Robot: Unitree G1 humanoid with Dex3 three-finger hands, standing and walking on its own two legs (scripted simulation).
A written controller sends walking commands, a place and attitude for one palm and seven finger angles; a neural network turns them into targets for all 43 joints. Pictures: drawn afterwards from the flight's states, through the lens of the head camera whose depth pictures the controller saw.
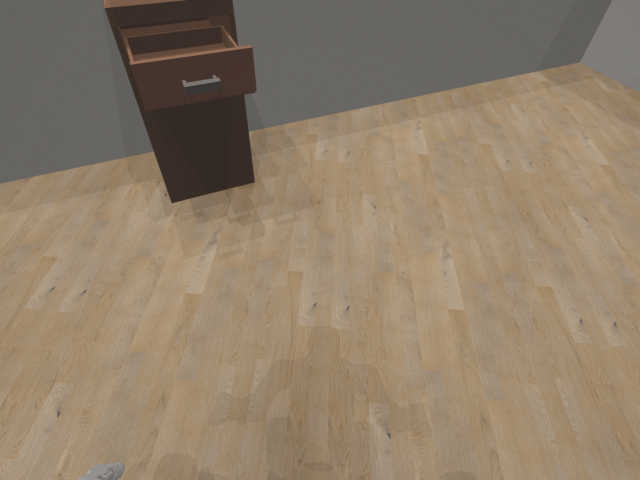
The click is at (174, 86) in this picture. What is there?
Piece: drawer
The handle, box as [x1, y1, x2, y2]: [182, 75, 221, 95]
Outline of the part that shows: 220,80 215,75 212,75 211,79 186,83 184,80 182,80 185,93 187,95 221,89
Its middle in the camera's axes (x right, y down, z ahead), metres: -0.36 -0.47 +1.16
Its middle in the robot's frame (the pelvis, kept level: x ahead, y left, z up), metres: +1.16 +0.42 -0.08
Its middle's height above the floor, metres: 0.69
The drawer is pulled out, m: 0.29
